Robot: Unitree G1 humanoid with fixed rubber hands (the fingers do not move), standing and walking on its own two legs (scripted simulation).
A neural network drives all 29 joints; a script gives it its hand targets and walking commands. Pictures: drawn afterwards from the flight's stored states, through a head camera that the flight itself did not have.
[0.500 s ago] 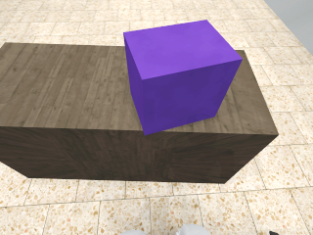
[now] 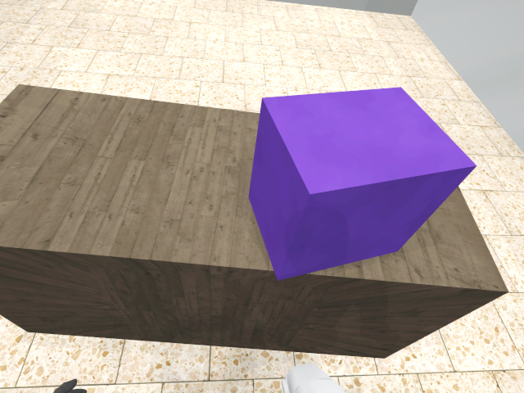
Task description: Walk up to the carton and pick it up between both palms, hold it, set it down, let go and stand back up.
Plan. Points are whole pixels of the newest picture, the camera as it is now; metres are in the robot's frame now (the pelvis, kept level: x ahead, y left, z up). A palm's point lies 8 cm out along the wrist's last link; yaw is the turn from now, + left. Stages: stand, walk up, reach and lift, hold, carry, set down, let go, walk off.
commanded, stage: walk up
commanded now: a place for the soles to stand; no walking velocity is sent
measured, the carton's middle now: (338, 184) +0.47 -0.15 +0.02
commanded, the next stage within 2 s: none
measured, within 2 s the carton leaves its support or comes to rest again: neither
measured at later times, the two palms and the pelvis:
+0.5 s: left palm (147, 335) +0.21 +0.19 -0.12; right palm (490, 347) +0.20 -0.43 -0.11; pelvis +0.12 -0.12 -0.01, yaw -2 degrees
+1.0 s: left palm (177, 300) +0.28 +0.15 -0.12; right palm (492, 334) +0.23 -0.46 -0.12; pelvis +0.13 -0.15 -0.02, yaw -4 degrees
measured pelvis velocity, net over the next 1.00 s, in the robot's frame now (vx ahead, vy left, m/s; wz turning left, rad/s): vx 0.13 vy -0.15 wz -0.07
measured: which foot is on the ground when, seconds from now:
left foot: down 0.00-0.32, up 0.34-0.70, down 0.72-1.00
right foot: up 0.00-0.30, down 0.32-0.74, up 0.76-0.98, down 1.00-1.00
